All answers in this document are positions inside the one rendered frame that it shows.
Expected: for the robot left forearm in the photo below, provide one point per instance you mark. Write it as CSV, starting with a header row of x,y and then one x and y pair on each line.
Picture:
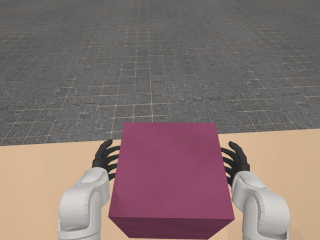
x,y
80,207

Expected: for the carton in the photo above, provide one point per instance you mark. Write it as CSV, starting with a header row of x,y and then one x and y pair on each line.
x,y
170,182

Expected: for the left robot hand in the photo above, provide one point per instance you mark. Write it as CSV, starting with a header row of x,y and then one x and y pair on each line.
x,y
102,160

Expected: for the right robot hand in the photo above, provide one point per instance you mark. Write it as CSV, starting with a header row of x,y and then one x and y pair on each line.
x,y
238,164

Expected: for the robot right forearm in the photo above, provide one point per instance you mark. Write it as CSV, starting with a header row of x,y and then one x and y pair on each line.
x,y
266,215

